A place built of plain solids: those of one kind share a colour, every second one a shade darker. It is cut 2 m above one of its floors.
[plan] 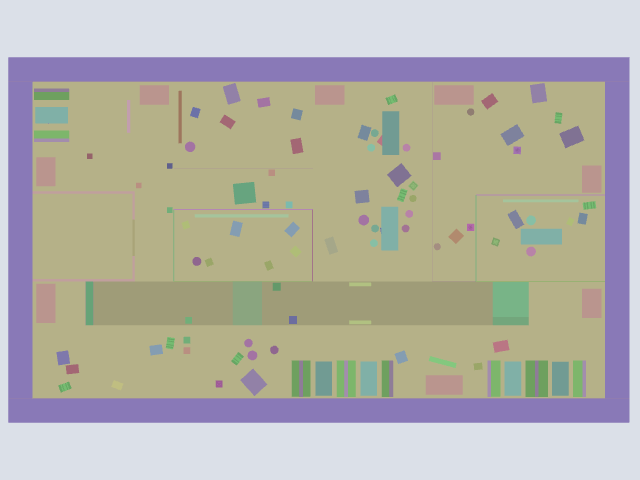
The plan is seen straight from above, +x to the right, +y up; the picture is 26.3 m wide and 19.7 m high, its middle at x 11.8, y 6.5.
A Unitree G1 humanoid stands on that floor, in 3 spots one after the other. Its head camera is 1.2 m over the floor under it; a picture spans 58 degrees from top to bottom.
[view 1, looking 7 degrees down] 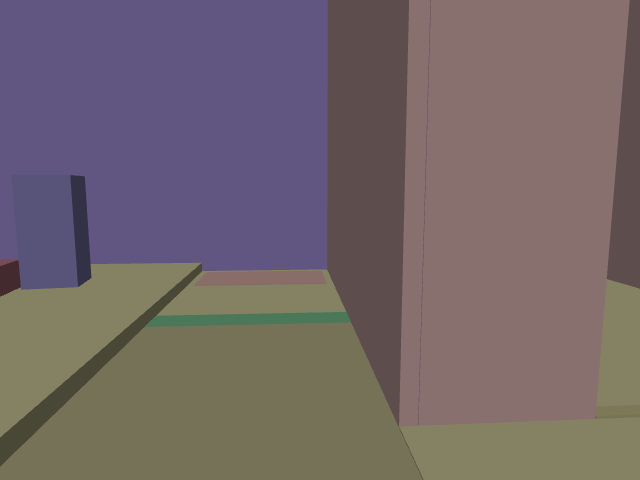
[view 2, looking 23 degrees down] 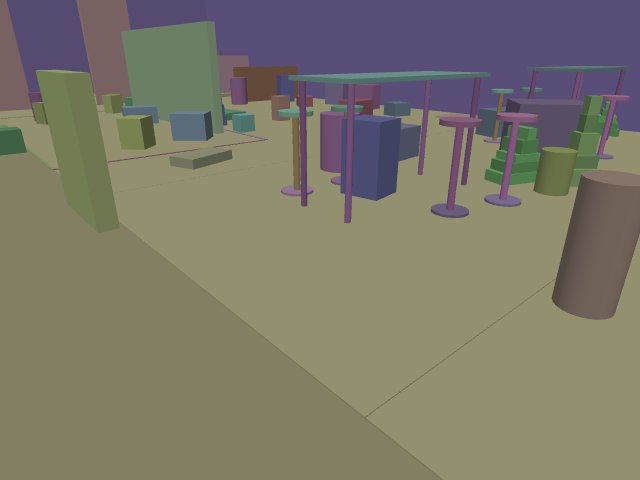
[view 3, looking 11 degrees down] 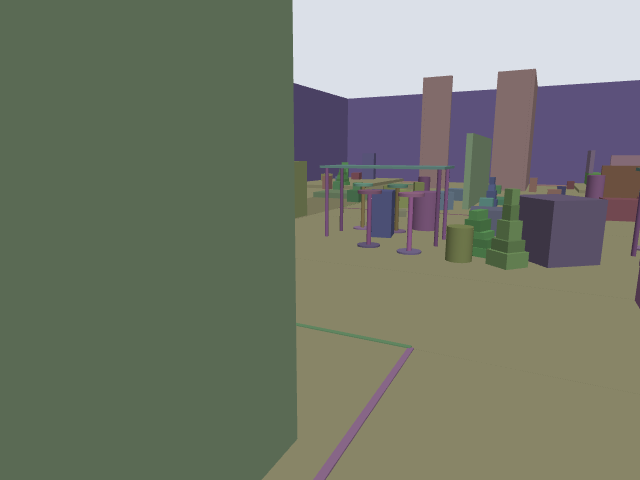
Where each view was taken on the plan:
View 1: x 6.22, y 4.26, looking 176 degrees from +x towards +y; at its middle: wall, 6.28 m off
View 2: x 17.19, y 3.90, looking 139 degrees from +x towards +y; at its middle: floor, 3.07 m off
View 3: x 20.75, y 9.00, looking -153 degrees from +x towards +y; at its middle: floor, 6.29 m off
